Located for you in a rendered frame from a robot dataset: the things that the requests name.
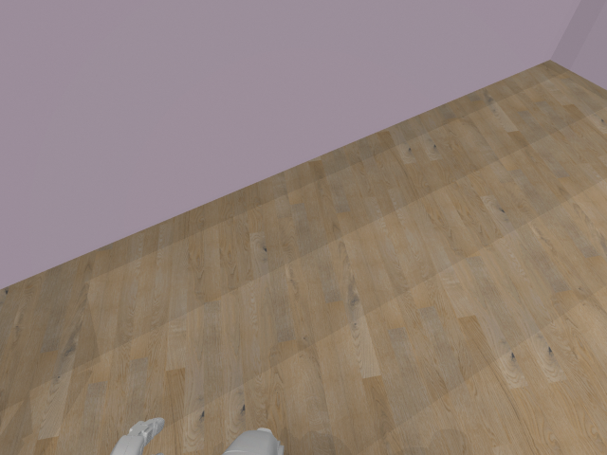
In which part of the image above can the robot left hand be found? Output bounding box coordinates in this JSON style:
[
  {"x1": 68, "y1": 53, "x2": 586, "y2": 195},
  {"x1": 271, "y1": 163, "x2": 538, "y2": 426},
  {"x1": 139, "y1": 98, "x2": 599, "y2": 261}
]
[{"x1": 110, "y1": 417, "x2": 165, "y2": 455}]

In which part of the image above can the robot left thigh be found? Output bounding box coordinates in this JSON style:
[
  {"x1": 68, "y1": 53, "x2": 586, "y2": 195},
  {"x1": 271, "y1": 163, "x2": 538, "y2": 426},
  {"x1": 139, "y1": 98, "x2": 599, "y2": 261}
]
[{"x1": 222, "y1": 430, "x2": 285, "y2": 455}]

